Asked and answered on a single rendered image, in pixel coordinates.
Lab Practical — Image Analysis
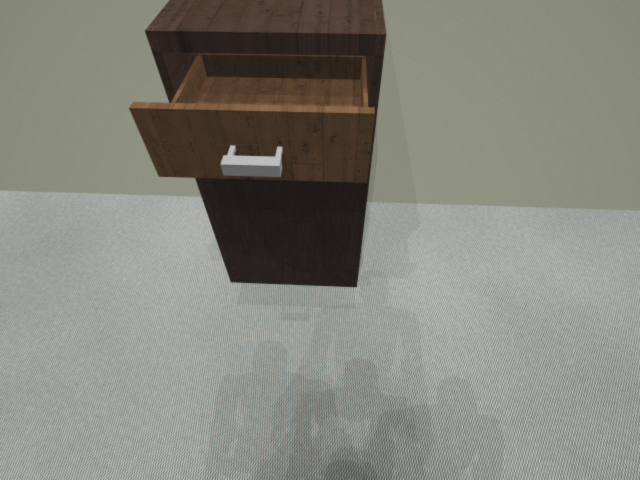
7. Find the drawer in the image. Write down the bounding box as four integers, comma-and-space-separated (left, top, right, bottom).
129, 53, 375, 183

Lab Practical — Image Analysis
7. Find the cabinet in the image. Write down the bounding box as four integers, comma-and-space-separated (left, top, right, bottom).
145, 0, 386, 287

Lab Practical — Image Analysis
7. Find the handle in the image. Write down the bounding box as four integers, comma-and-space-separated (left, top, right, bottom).
220, 145, 283, 177

